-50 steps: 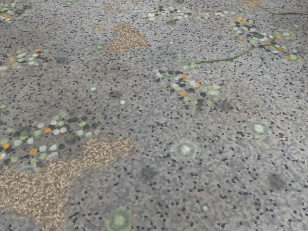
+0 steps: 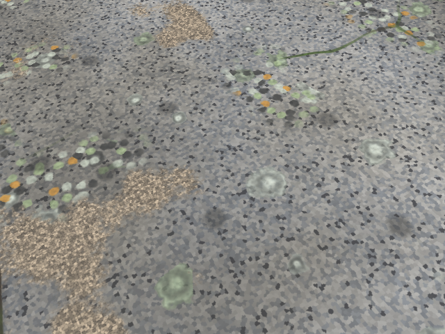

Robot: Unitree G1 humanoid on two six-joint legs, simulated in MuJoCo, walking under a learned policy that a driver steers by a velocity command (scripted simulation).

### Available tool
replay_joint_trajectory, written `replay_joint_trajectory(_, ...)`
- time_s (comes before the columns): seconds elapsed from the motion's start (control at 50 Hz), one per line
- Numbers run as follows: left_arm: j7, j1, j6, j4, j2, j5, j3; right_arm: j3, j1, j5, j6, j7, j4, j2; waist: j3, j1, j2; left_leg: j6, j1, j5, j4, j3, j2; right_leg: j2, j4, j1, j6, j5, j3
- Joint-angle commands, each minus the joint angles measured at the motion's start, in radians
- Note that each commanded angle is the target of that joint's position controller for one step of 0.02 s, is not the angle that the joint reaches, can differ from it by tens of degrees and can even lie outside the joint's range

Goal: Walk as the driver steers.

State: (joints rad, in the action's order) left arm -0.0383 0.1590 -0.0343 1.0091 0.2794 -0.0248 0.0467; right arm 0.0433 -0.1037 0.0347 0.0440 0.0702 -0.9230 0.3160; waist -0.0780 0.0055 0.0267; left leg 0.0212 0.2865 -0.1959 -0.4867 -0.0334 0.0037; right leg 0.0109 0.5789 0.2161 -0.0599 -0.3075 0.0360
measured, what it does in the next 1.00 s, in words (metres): steps to the left, turning left: left foot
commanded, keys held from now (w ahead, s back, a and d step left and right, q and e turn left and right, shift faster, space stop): q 0.06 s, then w+q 0.72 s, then w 0.08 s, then w+e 0.14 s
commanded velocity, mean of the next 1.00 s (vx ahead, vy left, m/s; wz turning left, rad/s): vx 0.31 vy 0.00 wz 0.39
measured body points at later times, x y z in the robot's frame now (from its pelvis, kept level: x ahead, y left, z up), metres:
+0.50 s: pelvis -0.01 -0.01 +0.02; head -0.01 -0.01 +0.47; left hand -0.03 +0.28 -0.11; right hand +0.15 -0.26 -0.10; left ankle +0.01 +0.17 -0.67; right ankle -0.03 -0.11 -0.73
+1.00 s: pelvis +0.15 +0.19 +0.01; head +0.15 +0.23 +0.46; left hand +0.17 +0.50 -0.11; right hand +0.31 -0.03 -0.09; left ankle +0.08 +0.22 -0.73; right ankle +0.34 +0.08 -0.65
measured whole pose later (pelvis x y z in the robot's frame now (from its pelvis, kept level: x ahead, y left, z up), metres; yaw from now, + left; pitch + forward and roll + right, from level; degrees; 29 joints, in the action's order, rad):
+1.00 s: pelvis +0.15 +0.19 +0.01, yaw +26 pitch +1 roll -1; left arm 0.02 0.14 0.08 0.82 0.31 -0.01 0.07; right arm 0.04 -0.34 0.00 -0.08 -0.01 -0.81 0.24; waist -0.03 0.03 -0.05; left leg -0.11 0.07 -0.21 -0.26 0.03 -0.08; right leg -0.12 0.94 0.69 0.01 -0.03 0.01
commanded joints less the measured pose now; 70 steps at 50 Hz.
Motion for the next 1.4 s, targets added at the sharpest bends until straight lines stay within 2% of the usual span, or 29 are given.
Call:
replay_joint_trajectory(0.02, 0.010, 0.055, -0.005, -0.033, 0.219, 0.014, 0.045, 0.021, -0.158, -0.033, 0.006, -0.005, 0.012, 0.082, 0.140, 0.066, -0.245, -0.069, 0.063, -0.063, -0.169, -0.025, 0.010, -0.224, -0.211, -0.171, 0.115, 0.752, 0.230)
replay_joint_trajectory(0.04, 0.011, 0.106, 0.004, -0.046, 0.225, 0.065, 0.039, 0.028, -0.041, -0.042, 0.000, 0.005, 0.040, 0.082, 0.152, -0.051, -0.299, -0.021, 0.153, -0.530, -0.448, -0.065, -0.152, -0.412, -0.231, -0.071, 0.327, 0.875, 0.363)
replay_joint_trajectory(0.06, 0.016, 0.088, 0.022, -0.059, 0.194, 0.100, 0.026, 0.045, -0.014, -0.027, 0.002, 0.004, 0.042, 0.125, 0.155, -0.040, -0.166, -0.022, 0.126, -0.538, -0.668, -0.195, -0.146, -0.397, -0.268, 0.010, 0.376, 0.713, 0.359)
replay_joint_trajectory(0.08, 0.017, -0.009, 0.038, -0.081, 0.187, 0.079, 0.025, 0.061, -0.054, -0.004, 0.009, 0.004, 0.022, 0.157, 0.116, 0.029, -0.129, -0.029, 0.160, -0.429, -0.748, -0.208, -0.133, -0.328, -0.293, 0.009, 0.320, 0.464, 0.282)
replay_joint_trajectory(0.12, 0.007, -0.088, 0.058, -0.118, 0.126, 0.020, 0.013, 0.072, -0.105, -0.011, 0.018, 0.010, -0.017, 0.156, 0.067, 0.046, -0.130, -0.004, 0.257, -0.233, -0.730, -0.190, -0.087, -0.251, -0.348, -0.060, 0.223, -0.021, 0.226)
replay_joint_trajectory(0.2, -0.029, 0.043, 0.076, -0.091, 0.101, 0.016, -0.001, 0.076, -0.038, -0.007, -0.027, -0.020, 0.019, 0.132, 0.026, -0.028, -0.170, 0.050, 0.353, -0.109, -0.646, -0.089, -0.037, -0.260, -0.441, -0.210, 0.214, -0.249, 0.223)
replay_joint_trajectory(0.36, -0.018, 0.112, 0.112, -0.108, 0.158, 0.022, 0.033, 0.066, -0.053, -0.006, -0.061, -0.051, 0.064, 0.075, -0.032, -0.049, -0.138, 0.029, 0.430, -0.088, -0.480, -0.047, 0.070, -0.332, -0.530, -0.257, 0.245, -0.251, 0.165)
replay_joint_trajectory(0.5, -0.005, 0.110, 0.121, -0.141, 0.184, 0.024, 0.058, 0.051, -0.024, -0.007, -0.071, -0.077, 0.126, 0.030, -0.031, -0.042, -0.121, 0.014, 0.434, 0.003, -0.393, 0.002, 0.135, -0.346, -0.549, -0.198, 0.255, -0.132, -0.014)
replay_joint_trajectory(0.64, 0.027, 0.112, 0.108, -0.160, 0.219, -0.001, 0.084, 0.033, 0.045, -0.005, -0.064, -0.116, 0.203, 0.020, -0.036, -0.047, -0.110, -0.060, 0.300, -0.045, -0.233, 0.090, 0.129, -0.359, -0.473, -0.189, 0.218, -0.055, -0.173)
replay_joint_trajectory(0.68, 0.035, 0.080, 0.095, -0.172, 0.225, -0.011, 0.087, 0.042, -0.026, -0.002, -0.060, -0.121, 0.197, 0.038, -0.010, 0.006, -0.098, -0.097, 0.170, -0.061, -0.179, 0.143, 0.082, -0.353, -0.357, -0.163, 0.193, 0.033, -0.216)
replay_joint_trajectory(0.72, 0.041, 0.091, 0.086, -0.181, 0.165, 0.008, 0.063, 0.112, -0.328, 0.010, -0.055, -0.105, 0.108, 0.154, 0.163, 0.145, 0.007, -0.159, -0.260, -0.063, -0.117, 0.181, -0.047, -0.247, 0.141, -0.016, 0.117, 0.384, -0.323)
replay_joint_trajectory(0.74, 0.042, 0.095, 0.091, -0.220, 0.047, 0.062, 0.020, 0.136, -0.415, 0.019, -0.053, -0.088, 0.094, 0.277, 0.165, 0.125, 0.307, -0.233, -0.404, -0.098, -0.019, -0.208, 0.171, -0.158, 0.560, 0.285, 0.044, -0.190, -0.309)
replay_joint_trajectory(0.76, 0.039, 0.096, 0.128, -0.285, 0.041, 0.035, 0.014, 0.120, -0.350, -0.004, -0.090, -0.100, 0.164, 0.314, 0.294, 0.054, 0.318, -0.405, -0.511, -0.454, 0.236, -0.810, 0.333, 0.001, 0.795, 0.552, 0.020, -0.358, -0.048)
replay_joint_trajectory(0.78, 0.039, -0.013, 0.157, -0.299, 0.159, -0.028, 0.038, 0.097, -0.324, -0.006, -0.119, -0.119, 0.172, 0.224, 0.212, 0.100, 0.106, -0.378, -0.482, -0.453, 0.337, -0.799, 0.372, -0.036, 0.835, 0.661, 0.044, -0.234, 0.029)
replay_joint_trajectory(0.8, 0.041, -0.017, 0.173, -0.302, 0.164, -0.038, 0.039, 0.081, -0.302, -0.010, -0.133, -0.120, 0.162, 0.177, 0.146, 0.071, 0.108, -0.345, -0.431, -0.351, 0.303, -0.657, 0.356, -0.086, 0.781, 0.689, 0.083, -0.128, 0.018)
replay_joint_trajectory(0.84, 0.032, 0.029, 0.174, -0.253, 0.163, 0.010, 0.045, 0.054, -0.169, -0.024, -0.134, -0.113, 0.195, 0.095, 0.107, 0.003, 0.050, -0.271, -0.249, -0.101, 0.260, -0.408, 0.258, -0.169, 0.628, 0.539, 0.099, 0.040, 0.038)
replay_joint_trajectory(0.86, 0.040, 0.047, 0.162, -0.238, 0.161, 0.012, 0.048, 0.046, -0.141, -0.037, -0.133, -0.106, 0.208, 0.076, 0.105, -0.015, 0.074, -0.251, -0.204, -0.004, 0.281, -0.336, 0.226, -0.182, 0.585, 0.476, 0.101, 0.094, 0.038)
replay_joint_trajectory(0.94, 0.056, 0.026, 0.121, -0.219, 0.112, 0.017, 0.040, 0.049, -0.204, -0.031, -0.147, -0.076, 0.178, 0.098, 0.091, -0.006, 0.016, -0.200, -0.232, 0.445, 0.305, -0.117, 0.179, -0.160, 0.433, 0.486, 0.070, 0.247, -0.007)
replay_joint_trajectory(1.06, 0.083, -0.128, 0.130, -0.265, 0.057, -0.005, 0.020, 0.038, -0.257, -0.047, -0.140, -0.042, 0.144, 0.093, 0.011, 0.054, 0.034, -0.094, -0.232, 0.427, 0.379, 0.060, 0.135, -0.082, 0.094, 0.459, 0.080, 0.515, -0.045)
replay_joint_trajectory(1.16, 0.113, -0.210, 0.141, -0.312, 0.048, -0.007, 0.010, 0.040, -0.296, -0.044, -0.125, -0.027, 0.108, 0.099, -0.025, 0.071, 0.019, -0.069, -0.412, 0.626, 0.338, 0.116, 0.185, -0.019, -0.053, 0.514, 0.121, 0.454, -0.060)
replay_joint_trajectory(1.22, 0.129, -0.192, 0.143, -0.335, 0.069, -0.003, 0.018, 0.049, -0.299, -0.053, -0.100, 0.002, 0.117, 0.133, 0.051, 0.038, 0.064, -0.049, -0.505, 1.129, 0.155, 0.149, 0.199, 0.061, -0.053, 0.434, 0.156, 0.336, -0.159)
replay_joint_trajectory(1.26, 0.122, -0.005, 0.134, -0.302, 0.128, -0.006, 0.043, 0.056, -0.263, -0.061, -0.081, 0.021, 0.138, 0.163, 0.157, -0.061, 0.103, -0.034, -0.481, 1.324, -0.107, 0.141, 0.206, 0.101, -0.031, 0.231, 0.197, 0.254, -0.170)
replay_joint_trajectory(1.28, 0.107, 0.177, 0.132, -0.269, 0.176, -0.005, 0.065, 0.060, -0.197, -0.059, -0.082, 0.018, 0.159, 0.187, 0.231, -0.166, 0.084, -0.021, -0.349, 1.244, -0.345, 0.158, 0.188, 0.078, -0.100, -0.018, 0.243, 0.323, -0.101)
replay_joint_trajectory(1.3, 0.085, 0.307, 0.119, -0.246, 0.227, 0.006, 0.072, 0.037, -0.198, -0.080, -0.101, 0.003, 0.190, 0.122, 0.329, -0.188, -0.116, -0.007, -0.044, 0.498, -0.706, 0.148, 0.088, -0.102, -0.051, -0.355, 0.326, 0.368, 0.138)
replay_joint_trajectory(1.32, 0.083, 0.292, 0.121, -0.257, 0.260, 0.010, 0.083, 0.000, -0.322, -0.058, -0.132, -0.028, 0.215, 0.003, 0.459, -0.094, -0.286, 0.064, 0.408, -0.416, -1.064, -0.018, -0.114, -0.353, -0.117, -0.694, 0.557, 0.136, 0.734)
replay_joint_trajectory(1.34, 0.070, 0.266, 0.116, -0.261, 0.195, 0.004, 0.072, 0.010, -0.214, -0.015, -0.176, -0.059, 0.233, 0.085, 0.401, -0.149, -0.115, 0.002, 0.518, -0.327, -1.061, -0.158, -0.049, -0.318, -0.262, -0.627, 0.507, -0.088, 0.738)
replay_joint_trajectory(1.36, 0.060, 0.199, 0.115, -0.284, 0.153, 0.010, 0.060, 0.013, -0.125, 0.015, -0.199, -0.077, 0.274, 0.110, 0.229, -0.118, -0.055, -0.028, 0.554, -0.237, -0.967, -0.141, 0.002, -0.294, -0.309, -0.457, 0.458, -0.130, 0.610)
replay_joint_trajectory(1.38, 0.062, 0.116, 0.117, -0.306, 0.122, 0.011, 0.048, 0.010, -0.111, -0.003, -0.206, -0.080, 0.273, 0.098, 0.112, -0.051, 0.063, -0.042, 0.502, -0.185, -0.852, -0.106, 0.037, -0.246, -0.355, -0.255, 0.420, -0.053, 0.527)
replay_joint_trajectory(1.4, 0.061, 0.064, 0.119, -0.328, 0.104, 0.015, 0.041, 0.018, -0.128, -0.031, -0.200, -0.075, 0.265, 0.101, 0.073, -0.012, 0.074, -0.034, 0.436, -0.156, -0.764, -0.097, 0.065, -0.203, -0.372, -0.131, 0.404, 0.046, 0.457)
